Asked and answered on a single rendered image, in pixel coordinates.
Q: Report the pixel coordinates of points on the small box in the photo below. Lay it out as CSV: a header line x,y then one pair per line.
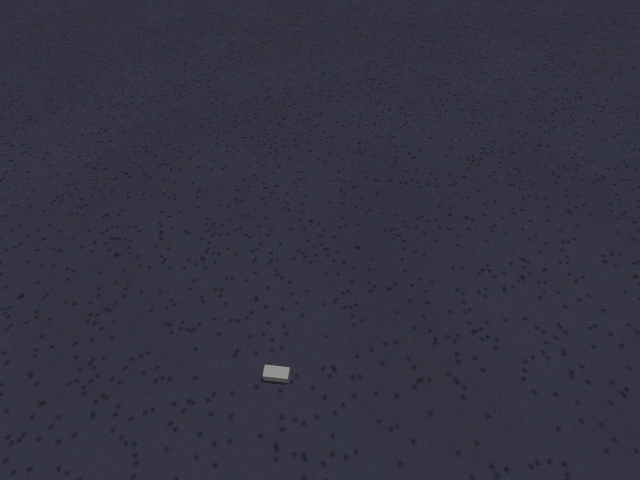
x,y
276,373

